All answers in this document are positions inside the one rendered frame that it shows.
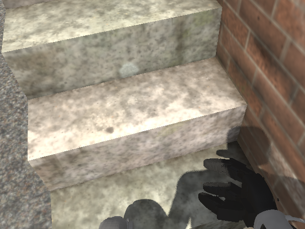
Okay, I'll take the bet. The robot right hand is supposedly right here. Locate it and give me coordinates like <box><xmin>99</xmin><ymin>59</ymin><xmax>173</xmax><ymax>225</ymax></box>
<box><xmin>198</xmin><ymin>157</ymin><xmax>279</xmax><ymax>228</ymax></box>

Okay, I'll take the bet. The right robot forearm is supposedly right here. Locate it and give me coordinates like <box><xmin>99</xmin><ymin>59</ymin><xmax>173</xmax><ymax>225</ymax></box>
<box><xmin>254</xmin><ymin>209</ymin><xmax>296</xmax><ymax>229</ymax></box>

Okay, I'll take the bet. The left robot thigh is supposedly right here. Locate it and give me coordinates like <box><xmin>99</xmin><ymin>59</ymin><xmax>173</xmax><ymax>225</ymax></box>
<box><xmin>98</xmin><ymin>217</ymin><xmax>134</xmax><ymax>229</ymax></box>

